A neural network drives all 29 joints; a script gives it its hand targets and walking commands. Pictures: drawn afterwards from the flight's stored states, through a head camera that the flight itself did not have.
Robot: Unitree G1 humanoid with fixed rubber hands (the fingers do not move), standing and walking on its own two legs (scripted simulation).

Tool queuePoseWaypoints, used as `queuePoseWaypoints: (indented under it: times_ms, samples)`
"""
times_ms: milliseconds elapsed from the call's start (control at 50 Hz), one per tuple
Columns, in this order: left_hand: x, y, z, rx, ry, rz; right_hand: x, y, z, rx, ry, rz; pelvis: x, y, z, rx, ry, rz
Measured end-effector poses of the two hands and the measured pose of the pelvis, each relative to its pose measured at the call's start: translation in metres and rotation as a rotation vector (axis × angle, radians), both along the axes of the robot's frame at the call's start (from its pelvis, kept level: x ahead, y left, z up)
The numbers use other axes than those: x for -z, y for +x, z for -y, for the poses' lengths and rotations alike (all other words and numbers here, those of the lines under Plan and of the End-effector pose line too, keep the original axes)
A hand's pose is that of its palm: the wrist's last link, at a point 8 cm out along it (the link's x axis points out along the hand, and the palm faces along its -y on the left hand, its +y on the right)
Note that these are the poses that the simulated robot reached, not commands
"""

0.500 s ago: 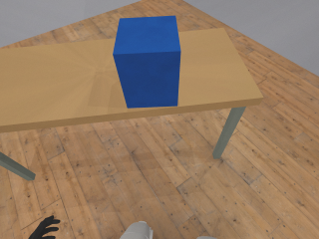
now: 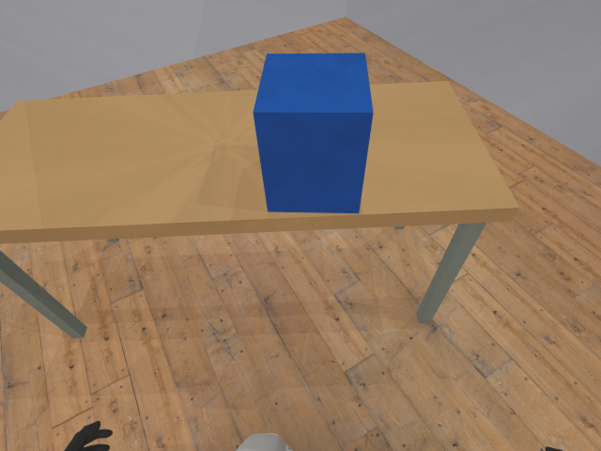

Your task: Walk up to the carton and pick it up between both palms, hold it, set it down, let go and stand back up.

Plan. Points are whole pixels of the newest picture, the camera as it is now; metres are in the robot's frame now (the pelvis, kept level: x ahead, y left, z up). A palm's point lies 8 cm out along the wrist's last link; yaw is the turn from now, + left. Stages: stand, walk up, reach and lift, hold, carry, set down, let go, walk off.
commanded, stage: walk up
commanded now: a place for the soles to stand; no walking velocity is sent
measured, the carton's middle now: (314, 136) +0.69 +0.00 +0.00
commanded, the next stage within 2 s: none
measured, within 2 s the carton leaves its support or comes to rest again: neither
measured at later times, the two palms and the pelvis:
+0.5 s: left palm out of the picture +0.10 +0.33 -0.08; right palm out of the picture +0.11 -0.31 -0.09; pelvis +0.02 +0.00 -0.01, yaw +4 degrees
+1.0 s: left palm out of the picture +0.12 +0.33 -0.07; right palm (566, 447) +0.14 -0.31 -0.08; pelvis +0.03 +0.00 +0.00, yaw +4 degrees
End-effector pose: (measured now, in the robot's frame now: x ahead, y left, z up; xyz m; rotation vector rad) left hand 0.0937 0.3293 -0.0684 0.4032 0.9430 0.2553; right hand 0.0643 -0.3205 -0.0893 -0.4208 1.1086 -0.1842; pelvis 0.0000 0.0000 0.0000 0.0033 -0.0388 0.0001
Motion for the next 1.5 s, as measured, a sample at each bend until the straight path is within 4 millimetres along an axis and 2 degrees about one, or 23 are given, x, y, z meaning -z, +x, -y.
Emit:
queuePoseWaypoints:
  times_ms: [40, 100, 180, 260, 340, 420, 940, 1020, 1080, 1180, 1240, 1300, 1360, 1420, 1500]
  samples:
    - [0.002, 0.001, -0.005, 0.003, 0.001, -0.009, 0.000, 0.003, -0.004, -0.011, 0.001, -0.008, 0.001, 0.002, -0.005, -0.003, -0.004, -0.020]
    - [0.015, 0.003, -0.013, 0.001, -0.012, -0.037, 0.003, 0.006, -0.014, -0.019, -0.008, -0.006, 0.007, 0.005, -0.014, -0.012, -0.005, -0.034]
    - [0.020, 0.009, -0.012, -0.005, -0.041, -0.055, -0.002, 0.013, -0.026, -0.017, -0.009, 0.013, 0.004, 0.012, -0.018, -0.039, -0.008, -0.033]
    - [0.020, 0.014, -0.008, -0.014, -0.051, -0.037, -0.009, 0.025, -0.021, -0.038, -0.030, 0.024, 0.001, 0.017, -0.014, -0.059, -0.019, -0.041]
    - [0.019, 0.011, -0.004, -0.029, -0.038, -0.025, -0.004, 0.034, -0.012, -0.051, -0.031, 0.026, 0.005, 0.019, -0.007, -0.065, -0.013, -0.026]
    - [0.011, 0.008, -0.004, -0.044, -0.021, 0.006, 0.001, 0.044, -0.012, -0.050, -0.007, 0.049, 0.006, 0.019, -0.004, -0.066, -0.013, -0.019]
    - [0.004, 0.016, -0.001, -0.045, -0.014, 0.026, 0.000, 0.060, -0.012, -0.079, 0.017, 0.075, 0.003, 0.024, 0.001, -0.069, -0.009, -0.038]
    - [-0.002, 0.023, 0.001, -0.042, -0.016, 0.050, -0.006, 0.076, -0.008, -0.107, 0.019, 0.096, 0.001, 0.033, 0.002, -0.073, -0.007, -0.053]
    - [0.003, 0.025, 0.000, -0.049, -0.014, 0.067, -0.005, 0.090, -0.003, -0.135, 0.001, 0.105, 0.007, 0.040, 0.002, -0.078, -0.006, -0.035]
    - [0.006, 0.019, -0.015, -0.084, -0.025, 0.056, -0.013, 0.118, -0.018, -0.164, -0.003, 0.143, 0.005, 0.059, -0.012, -0.086, -0.012, 0.014]
    - [0.016, 0.030, -0.027, -0.069, -0.025, 0.022, -0.011, 0.121, -0.022, -0.157, -0.021, 0.160, 0.012, 0.066, -0.024, -0.087, -0.015, 0.022]
    - [0.015, 0.051, -0.026, -0.042, -0.036, -0.008, -0.014, 0.107, -0.021, -0.102, -0.029, 0.118, 0.006, 0.078, -0.025, -0.096, -0.020, 0.013]
    - [0.010, 0.073, -0.020, -0.014, -0.045, -0.023, -0.021, 0.105, -0.016, -0.069, -0.037, 0.079, -0.002, 0.093, -0.023, -0.094, -0.020, -0.005]
    - [0.007, 0.093, -0.014, 0.003, -0.045, -0.040, -0.023, 0.112, -0.008, -0.053, -0.039, 0.060, -0.006, 0.110, -0.017, -0.092, -0.015, -0.021]
    - [0.003, 0.123, -0.002, 0.018, -0.029, -0.039, -0.015, 0.132, 0.004, -0.045, -0.025, 0.043, -0.004, 0.134, -0.005, -0.091, 0.003, -0.035]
